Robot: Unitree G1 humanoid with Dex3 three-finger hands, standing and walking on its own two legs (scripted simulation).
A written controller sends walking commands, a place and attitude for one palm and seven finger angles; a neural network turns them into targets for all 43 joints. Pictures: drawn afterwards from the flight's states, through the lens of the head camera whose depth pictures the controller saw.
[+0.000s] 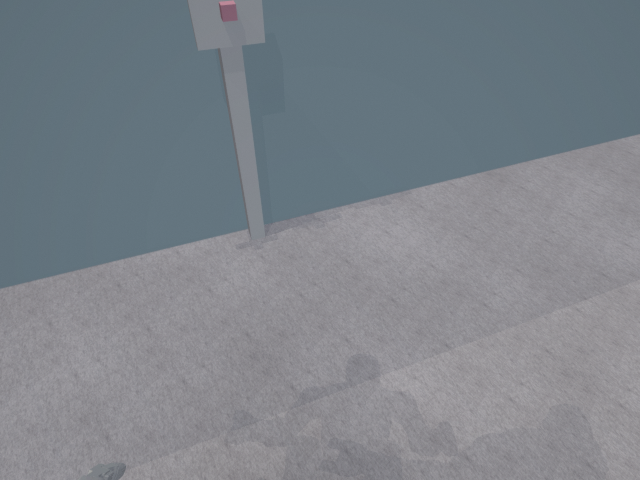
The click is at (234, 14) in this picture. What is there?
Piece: button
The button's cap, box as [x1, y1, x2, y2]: [219, 0, 237, 21]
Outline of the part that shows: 233,0 219,2 221,18 223,21 237,19 235,4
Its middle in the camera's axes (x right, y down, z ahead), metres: -0.23 -0.56 +0.95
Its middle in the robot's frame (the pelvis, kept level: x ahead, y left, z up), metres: +1.10 +0.29 +0.13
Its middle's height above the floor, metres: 0.90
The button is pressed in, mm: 0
